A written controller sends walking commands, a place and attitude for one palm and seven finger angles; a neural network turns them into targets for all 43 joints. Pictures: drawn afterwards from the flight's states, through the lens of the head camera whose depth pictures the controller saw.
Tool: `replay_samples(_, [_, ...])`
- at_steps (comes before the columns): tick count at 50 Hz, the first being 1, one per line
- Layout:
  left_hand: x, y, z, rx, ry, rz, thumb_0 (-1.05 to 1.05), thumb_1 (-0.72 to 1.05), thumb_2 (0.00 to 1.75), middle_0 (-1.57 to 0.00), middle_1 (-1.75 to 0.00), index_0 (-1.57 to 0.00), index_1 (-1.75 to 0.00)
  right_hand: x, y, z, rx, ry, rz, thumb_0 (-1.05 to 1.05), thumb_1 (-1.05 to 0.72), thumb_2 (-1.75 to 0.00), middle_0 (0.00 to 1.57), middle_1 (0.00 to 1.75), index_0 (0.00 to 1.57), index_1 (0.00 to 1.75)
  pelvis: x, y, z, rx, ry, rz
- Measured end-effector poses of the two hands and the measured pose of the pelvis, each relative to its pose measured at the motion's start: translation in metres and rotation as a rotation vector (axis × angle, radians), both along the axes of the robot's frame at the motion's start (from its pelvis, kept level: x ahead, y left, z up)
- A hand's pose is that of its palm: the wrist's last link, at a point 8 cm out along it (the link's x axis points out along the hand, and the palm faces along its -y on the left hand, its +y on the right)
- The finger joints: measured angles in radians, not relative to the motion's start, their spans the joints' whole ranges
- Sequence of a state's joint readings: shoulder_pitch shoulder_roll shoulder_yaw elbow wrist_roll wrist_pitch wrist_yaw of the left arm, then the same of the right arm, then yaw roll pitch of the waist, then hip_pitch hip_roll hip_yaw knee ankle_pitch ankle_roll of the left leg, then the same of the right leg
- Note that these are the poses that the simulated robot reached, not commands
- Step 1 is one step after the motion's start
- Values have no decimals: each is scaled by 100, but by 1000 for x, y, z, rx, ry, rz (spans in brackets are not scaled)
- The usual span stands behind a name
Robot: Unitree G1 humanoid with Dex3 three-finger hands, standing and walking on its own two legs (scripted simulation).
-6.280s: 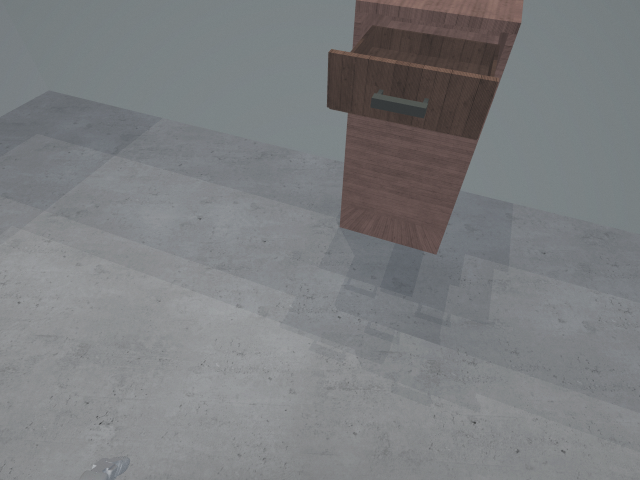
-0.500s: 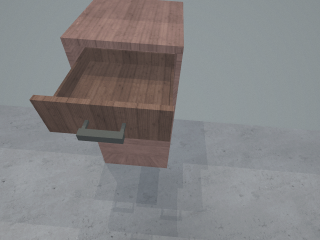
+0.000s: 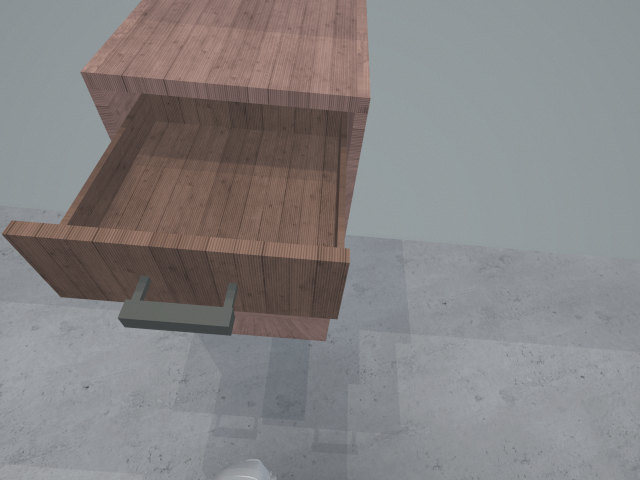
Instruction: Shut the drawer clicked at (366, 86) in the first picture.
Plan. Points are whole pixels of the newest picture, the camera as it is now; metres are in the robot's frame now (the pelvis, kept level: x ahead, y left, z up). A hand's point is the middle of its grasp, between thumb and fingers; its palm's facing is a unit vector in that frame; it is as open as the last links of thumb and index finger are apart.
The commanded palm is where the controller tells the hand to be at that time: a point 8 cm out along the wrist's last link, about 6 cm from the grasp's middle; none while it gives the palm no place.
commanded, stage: come to a stop and stand still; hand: left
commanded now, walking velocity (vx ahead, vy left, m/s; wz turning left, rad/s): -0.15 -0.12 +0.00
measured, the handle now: (183, 302) +0.30 +0.19 +0.05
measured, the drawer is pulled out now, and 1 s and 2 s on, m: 0.28 0.28 0.28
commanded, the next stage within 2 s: look again from close up in 1.06 s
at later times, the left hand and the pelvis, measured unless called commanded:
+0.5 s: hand out of the picture +0.02 +0.15 -0.16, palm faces +0.04 -0.97 -0.23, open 7.4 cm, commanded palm none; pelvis -0.06 -0.03 -0.01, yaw +3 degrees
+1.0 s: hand out of the picture -0.11 +0.13 -0.16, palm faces +0.08 -0.98 -0.18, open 7.4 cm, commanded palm none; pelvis -0.10 -0.03 +0.01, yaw +2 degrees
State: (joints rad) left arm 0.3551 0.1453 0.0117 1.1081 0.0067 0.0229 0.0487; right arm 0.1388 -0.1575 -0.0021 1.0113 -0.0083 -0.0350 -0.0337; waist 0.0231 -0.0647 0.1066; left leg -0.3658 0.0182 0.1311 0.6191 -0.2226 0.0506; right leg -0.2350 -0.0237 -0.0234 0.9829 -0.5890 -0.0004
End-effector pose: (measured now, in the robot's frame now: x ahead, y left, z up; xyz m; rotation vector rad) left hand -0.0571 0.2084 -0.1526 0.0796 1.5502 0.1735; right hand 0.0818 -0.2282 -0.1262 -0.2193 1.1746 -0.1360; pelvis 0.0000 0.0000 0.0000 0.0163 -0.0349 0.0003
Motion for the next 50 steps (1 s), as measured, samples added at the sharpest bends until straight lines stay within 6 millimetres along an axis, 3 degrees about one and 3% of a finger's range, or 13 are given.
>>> replay_samples(4, [40,10,9,41,-134,-10,1,91,90,-20,-30,-20,-29,-3,7,1,24,15,23,1,-92,-89,20,30,20,30,-12,-5,6,-10,10,13])
replay_samples(8, [64,10,20,75,-238,-37,0,91,90,-20,-30,-19,-29,-7,-3,0,45,-1,20,0,-94,-89,21,30,20,30,-26,-15,8,-14,24,17])
replay_samples(12, [70,5,18,116,-327,-91,0,91,90,-20,-30,-19,-29,-16,-23,-13,75,-51,1,0,-93,-89,21,30,20,30,-36,-28,-7,10,25,-3])
replay_samples(15, [69,0,22,122,-360,-122,0,91,90,-20,-30,-19,-29,-30,-33,-20,81,-74,-27,0,-92,-89,20,30,20,30,-41,-28,-11,-27,-25,23])
replay_samples(22, [77,-3,19,101,-433,-121,1,90,90,-20,-30,-20,-29,-91,-36,-21,61,-20,-71,0,-92,-90,20,30,20,30,-48,-29,-12,-28,-75,32])
replay_samples(25, [68,-6,24,94,-434,-112,1,90,90,-20,-30,-20,-29,-123,-35,-22,65,68,-67,1,-91,-90,20,30,20,30,-59,-32,-8,-30,-54,42])
replay_samples(28, [40,-11,27,95,-409,-77,0,90,90,-20,-30,-20,-29,-147,-36,-22,75,156,-44,1,-91,-90,20,30,20,30,-71,-39,-3,-27,-38,57])
replay_samples(33, [-26,-19,25,87,-260,-17,0,90,90,-20,-30,-20,-29,-163,-41,-15,75,199,-49,1,-91,-89,20,30,20,30,-83,-42,5,-2,-12,52])
replay_samples(36, [-50,-20,22,71,-185,-11,1,90,90,-20,-30,-20,-29,-168,-42,-9,62,173,-66,1,-91,-90,20,30,20,30,-86,-39,7,-6,5,53])
replay_samples(40, [-62,-14,10,54,-163,5,1,90,90,-20,-30,-20,-29,-178,-36,-7,31,177,-57,1,-91,-90,20,30,20,30,-94,-34,2,-4,16,57])
replay_samples(47, [-64,-19,19,38,-185,1,1,90,90,-20,-30,-19,-29,-179,-16,-4,68,175,-31,1,-91,-90,20,30,20,30,-101,-33,12,2,8,36])
replay_samples(50, [-64,-25,22,29,-187,-12,1,91,90,-20,-30,-19,-29,-177,-17,-6,71,172,-29,2,-93,-89,20,30,20,30,-104,-34,14,-4,-4,37])
